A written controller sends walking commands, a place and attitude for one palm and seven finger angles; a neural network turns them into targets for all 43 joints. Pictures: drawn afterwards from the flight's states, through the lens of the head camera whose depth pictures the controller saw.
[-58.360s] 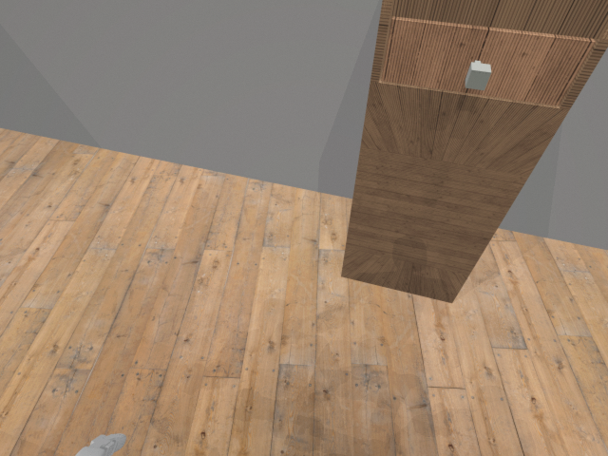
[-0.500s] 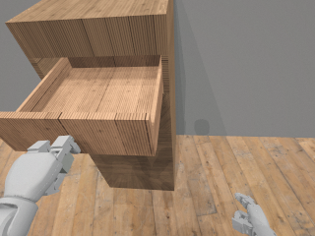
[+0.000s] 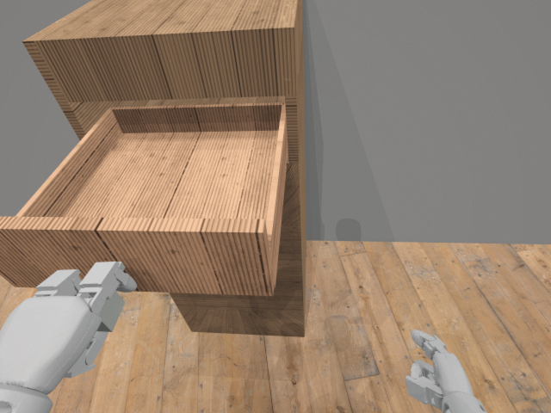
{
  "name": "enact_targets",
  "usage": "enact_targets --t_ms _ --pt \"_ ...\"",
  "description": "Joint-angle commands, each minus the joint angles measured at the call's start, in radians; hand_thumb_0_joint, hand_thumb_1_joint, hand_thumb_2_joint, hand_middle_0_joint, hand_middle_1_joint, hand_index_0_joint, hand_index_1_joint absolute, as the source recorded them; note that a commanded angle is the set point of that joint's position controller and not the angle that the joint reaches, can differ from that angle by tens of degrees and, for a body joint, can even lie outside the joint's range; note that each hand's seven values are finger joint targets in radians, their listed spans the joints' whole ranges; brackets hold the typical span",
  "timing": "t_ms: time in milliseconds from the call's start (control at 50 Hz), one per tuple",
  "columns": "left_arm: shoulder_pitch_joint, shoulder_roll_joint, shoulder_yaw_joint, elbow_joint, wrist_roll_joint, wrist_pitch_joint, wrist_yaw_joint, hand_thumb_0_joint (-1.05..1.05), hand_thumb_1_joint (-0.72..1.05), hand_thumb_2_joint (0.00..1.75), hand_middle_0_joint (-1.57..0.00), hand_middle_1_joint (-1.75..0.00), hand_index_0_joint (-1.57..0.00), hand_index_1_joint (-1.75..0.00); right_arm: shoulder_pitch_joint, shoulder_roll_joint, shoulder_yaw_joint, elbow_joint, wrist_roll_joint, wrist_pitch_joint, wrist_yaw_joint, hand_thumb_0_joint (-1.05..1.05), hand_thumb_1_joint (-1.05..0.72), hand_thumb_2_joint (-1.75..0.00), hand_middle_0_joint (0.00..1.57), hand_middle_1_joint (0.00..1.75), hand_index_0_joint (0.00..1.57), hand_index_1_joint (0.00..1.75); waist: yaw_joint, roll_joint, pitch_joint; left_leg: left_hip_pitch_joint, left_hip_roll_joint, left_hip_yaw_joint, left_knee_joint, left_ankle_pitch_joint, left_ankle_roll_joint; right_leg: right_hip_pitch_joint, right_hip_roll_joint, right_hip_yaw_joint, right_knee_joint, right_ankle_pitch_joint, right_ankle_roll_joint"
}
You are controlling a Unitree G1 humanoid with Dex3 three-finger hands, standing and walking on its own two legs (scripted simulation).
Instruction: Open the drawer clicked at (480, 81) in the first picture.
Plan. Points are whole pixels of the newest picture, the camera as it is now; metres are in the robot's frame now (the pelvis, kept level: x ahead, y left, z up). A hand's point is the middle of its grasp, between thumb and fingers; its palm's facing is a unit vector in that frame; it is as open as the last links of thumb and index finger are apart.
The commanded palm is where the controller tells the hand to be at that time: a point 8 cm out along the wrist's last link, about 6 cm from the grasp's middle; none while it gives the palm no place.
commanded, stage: pull the drawer open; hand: left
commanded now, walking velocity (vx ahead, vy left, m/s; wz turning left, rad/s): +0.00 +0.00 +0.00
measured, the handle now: (104, 293) +0.21 +0.23 +0.14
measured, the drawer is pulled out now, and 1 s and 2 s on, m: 0.30 0.30 0.30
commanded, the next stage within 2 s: open the thumb to release the handle in 0.08 s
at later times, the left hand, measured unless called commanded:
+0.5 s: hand (86, 334) +0.17 +0.24 +0.12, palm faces +0.08 -0.07 -0.99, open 8.6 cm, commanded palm +0.14 +0.25 +0.18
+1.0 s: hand (92, 340) +0.17 +0.23 +0.12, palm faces +0.10 -0.09 -0.99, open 13.8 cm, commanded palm +0.15 +0.23 +0.17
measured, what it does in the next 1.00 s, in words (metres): stands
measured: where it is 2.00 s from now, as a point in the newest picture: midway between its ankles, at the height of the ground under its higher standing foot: outside the picture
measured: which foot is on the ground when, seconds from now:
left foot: down 0.00-1.00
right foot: down 0.00-1.00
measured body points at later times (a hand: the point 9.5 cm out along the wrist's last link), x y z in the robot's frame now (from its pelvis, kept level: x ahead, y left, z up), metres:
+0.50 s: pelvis -0.01 +0.00 +0.00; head -0.02 -0.05 +0.45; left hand +0.16 +0.24 +0.18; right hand +0.23 -0.19 -0.09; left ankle +0.01 +0.11 -0.73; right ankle -0.03 -0.12 -0.73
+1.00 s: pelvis -0.03 +0.00 +0.01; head -0.03 -0.05 +0.45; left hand +0.15 +0.24 +0.17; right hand +0.20 -0.20 -0.10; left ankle +0.01 +0.11 -0.73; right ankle -0.03 -0.12 -0.73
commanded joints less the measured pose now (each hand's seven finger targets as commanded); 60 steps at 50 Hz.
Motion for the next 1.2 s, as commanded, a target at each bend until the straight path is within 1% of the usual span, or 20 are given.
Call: enact_targets --t_ms 0,140,160,220,260,320,380,420,560,620,680,740,760,820,900,960,1060,1120,1140,1180 --pt "0.0 0.175 0.292 -0.176 0.009 0.038 0.085 0.0 0.9 0.9 -0.4 -1.35 -0.4 -1.35 -0.176 -0.093 -0.033 -0.17 -0.006 -0.059 -0.008 0.0 -0.9 -0.9 0.2 0.3 0.2 0.3 0.068 -0.019 -0.109 0.122 -0.04 -0.022 -0.053 0.301 0.003 -0.021 -0.001 -0.022 -0.087 0.358 0.009" --pt "-0.015 0.18 0.298 -0.18 0.01 0.03 0.082 0.0 0.9 0.9 -0.4 -1.35 -0.4 -1.35 -0.166 -0.088 -0.032 -0.162 -0.008 -0.068 -0.011 0.0 -0.9 -0.9 0.2 0.3 0.2 0.3 0.075 -0.016 -0.139 0.143 -0.038 -0.024 -0.051 0.307 0.004 -0.009 -0.004 -0.024 -0.092 0.357 0.007" --pt "-0.239 0.128 0.204 -0.139 0.026 0.023 0.078 0.0 0.9 0.9 -0.4 -1.35 -0.4 -1.35 -0.163 -0.081 -0.029 -0.131 -0.011 -0.067 -0.014 0.0 -0.9 -0.9 0.2 0.3 0.2 0.3 0.009 -0.046 -0.077 0.136 -0.05 -0.031 -0.044 0.288 0.009 -0.071 -0.002 -0.037 -0.097 0.346 0.01" --pt "-0.24 0.182 0.267 -0.067 0.032 0.013 0.078 0.0 0.69 0.81 -0.38 -1.33 -0.38 -1.33 -0.176 -0.081 -0.039 -0.124 -0.008 -0.082 -0.026 0.0 -0.9 -0.9 0.2 0.3 0.2 0.3 0.041 -0.035 -0.093 0.162 -0.048 -0.038 -0.049 0.255 0.007 -0.066 0.01 -0.02 -0.118 0.287 0.002" --pt "-0.285 0.147 0.207 -0.066 0.046 0.012 0.068 0.0 0.55 0.75 -0.38 -1.31 -0.38 -1.31 -0.156 -0.073 -0.039 -0.12 -0.012 -0.082 -0.027 0.0 -0.9 -0.9 0.2 0.3 0.2 0.3 0.036 -0.027 -0.121 0.17 -0.05 -0.037 -0.057 0.272 0.007 -0.052 -0.002 -0.037 -0.109 0.294 0.005" --pt "-0.324 0.162 0.208 -0.054 0.039 0.026 0.052 0.0 0.34 0.66 -0.36 -1.29 -0.36 -1.29 -0.185 -0.075 -0.035 -0.112 -0.006 -0.084 -0.027 0.0 -0.9 -0.9 0.2 0.3 0.2 0.3 0.041 -0.027 -0.136 0.188 -0.05 -0.043 -0.064 0.273 0.005 -0.037 0.004 -0.027 -0.118 0.299 0.001" --pt "-0.334 0.156 0.177 -0.026 0.043 0.038 0.021 0.0 0.13 0.57 -0.35 -1.27 -0.35 -1.27 -0.177 -0.075 -0.03 -0.11 -0.011 -0.073 -0.032 0.0 -0.9 -0.9 0.2 0.3 0.2 0.3 0.043 -0.095 -0.114 0.168 -0.056 -0.04 -0.083 0.272 0.011 -0.014 -0.007 -0.036 -0.125 0.319 0.01" --pt "-0.335 0.187 0.205 -0.01 0.042 0.055 0.004 0.0 -0.01 0.51 -0.33 -1.25 -0.33 -1.25 -0.217 -0.075 -0.02 -0.111 -0.005 -0.071 -0.031 0.0 -0.9 -0.9 0.2 0.3 0.2 0.3 0.055 -0.068 -0.102 0.171 -0.057 -0.041 -0.086 0.271 0.009 0.003 -0.003 -0.018 -0.131 0.338 0.003" --pt "-0.366 0.171 0.168 0.01 0.036 0.049 -0.049 0.0 -0.5 0.3 -0.3 -1.2 -0.3 -1.2 -0.209 -0.067 -0.008 -0.105 -0.009 -0.061 -0.033 0.0 -0.9 -0.9 0.2 0.3 0.2 0.3 0.044 -0.051 -0.038 0.163 -0.057 -0.034 -0.121 0.215 0.01 -0.003 -0.008 -0.027 -0.169 0.238 0.008" --pt "-0.383 0.17 0.169 0.004 0.032 0.037 -0.057 0.0 -0.5 0.3 -0.3 -1.2 -0.3 -1.2 -0.23 -0.072 -0.008 -0.112 -0.007 -0.068 -0.034 0.0 -0.9 -0.9 0.2 0.3 0.2 0.3 0.046 -0.035 -0.042 0.176 -0.057 -0.035 -0.125 0.2 0.01 -0.006 -0.003 -0.018 -0.184 0.216 0.005" --pt "-0.385 0.176 0.172 0.032 0.035 0.022 -0.063 0.0 -0.5 0.3 -0.3 -1.2 -0.3 -1.2 -0.208 -0.074 -0.011 -0.107 -0.012 -0.069 -0.039 0.0 -0.9 -0.9 0.2 0.3 0.2 0.3 0.048 -0.08 -0.039 0.164 -0.062 -0.034 -0.129 0.185 0.014 -0.003 -0.011 -0.02 -0.187 0.2 0.01" --pt "-0.429 0.178 0.167 0.029 0.044 0.01 -0.061 0.0 -0.5 0.3 -0.3 -1.2 -0.3 -1.2 -0.214 -0.071 -0.011 -0.101 -0.012 -0.076 -0.039 0.0 -0.9 -0.9 0.2 0.3 0.2 0.3 0.047 -0.03 -0.042 0.173 -0.062 -0.033 -0.129 0.177 0.01 -0.012 -0.012 -0.018 -0.193 0.171 0.005" --pt "-0.325 -0.012 0.006 0.014 0.038 0.009 -0.068 0.0 -0.5 0.3 -0.3 -1.2 -0.3 -1.2 -0.207 -0.059 -0.014 -0.122 -0.016 -0.086 -0.027 0.0 -0.9 -0.9 0.2 0.3 0.2 0.3 0.04 -0.041 -0.027 0.176 -0.065 -0.032 -0.131 0.198 0.012 -0.026 -0.01 -0.039 -0.183 0.196 0.007" --pt "-0.351 0.07 0.066 -0.03 0.033 0.007 -0.052 0.0 -0.5 0.3 -0.3 -1.2 -0.3 -1.2 -0.213 -0.079 -0.023 -0.118 -0.007 -0.093 -0.021 0.0 -0.9 -0.9 0.2 0.3 0.2 0.3 0.038 -0.043 -0.056 0.178 -0.056 -0.032 -0.13 0.184 0.007 -0.027 -0.001 -0.03 -0.182 0.181 0.004" --pt "-0.484 0.068 0.024 0.013 0.129 0.009 -0.019 0.0 -0.5 0.3 -0.3 -1.2 -0.3 -1.2 -0.204 -0.068 -0.021 -0.101 -0.025 -0.09 -0.027 0.0 -0.9 -0.9 0.2 0.3 0.2 0.3 0.032 -0.075 -0.043 0.174 -0.06 -0.035 -0.135 0.143 0.013 -0.068 -0.011 -0.027 -0.196 0.096 0.001" --pt "-0.554 0.029 -0.032 0.047 0.124 0.025 -0.026 0.0 -0.5 0.3 -0.3 -1.2 -0.3 -1.2 -0.201 -0.064 -0.024 -0.088 -0.016 -0.096 -0.03 0.0 -0.9 -0.9 0.2 0.3 0.2 0.3 0.017 -0.061 -0.05 0.188 -0.056 -0.04 -0.152 0.127 0.013 -0.062 -0.006 -0.035 -0.197 0.084 -0.002" --pt "-0.691 0.042 -0.066 0.141 0.126 0.056 -0.052 0.0 -0.5 0.3 -0.3 -1.2 -0.3 -1.2 -0.209 -0.059 -0.013 -0.063 -0.007 -0.091 -0.048 0.0 -0.9 -0.9 0.2 0.3 0.2 0.3 0.004 -0.096 -0.023 0.189 -0.061 -0.041 -0.179 0.083 0.016 -0.066 -0.004 -0.036 -0.22 0.044 0.003" --pt "-0.763 0.136 0.002 0.084 0.119 0.06 -0.067 0.0 -0.5 0.3 -0.3 -1.2 -0.3 -1.2 -0.25 -0.064 -0.004 -0.071 0.003 -0.095 -0.054 0.0 -0.9 -0.9 0.2 0.3 0.2 0.3 0.022 -0.056 -0.077 0.219 -0.06 -0.047 -0.185 0.102 0.017 -0.016 -0.003 -0.02 -0.223 0.064 -0.002" --pt "-0.797 0.083 -0.062 0.072 0.13 0.06 -0.079 0.0 -0.5 0.3 -0.3 -1.2 -0.3 -1.2 -0.252 -0.051 0.005 -0.073 -0.006 -0.097 -0.052 0.0 -0.9 -0.9 0.2 0.3 0.2 0.3 0.024 -0.05 -0.104 0.23 -0.068 -0.044 -0.189 0.121 0.018 -0.01 -0.01 -0.03 -0.216 0.07 -0.001" --pt "-0.795 0.083 -0.056 0.065 0.109 0.057 -0.094 0.0 -0.5 0.3 -0.3 -1.2 -0.3 -1.2 -0.247 -0.053 -0.002 -0.067 -0.004 -0.096 -0.051 0.0 -0.9 -0.9 0.2 0.3 0.2 0.3 0.022 -0.044 -0.081 0.236 -0.063 -0.051 -0.205 0.148 0.016 0.004 -0.004 -0.038 -0.221 0.104 -0.001"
